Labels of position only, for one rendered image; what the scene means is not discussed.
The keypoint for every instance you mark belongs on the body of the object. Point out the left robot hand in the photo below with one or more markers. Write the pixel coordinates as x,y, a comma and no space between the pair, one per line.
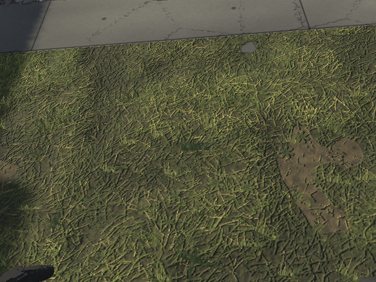
28,274

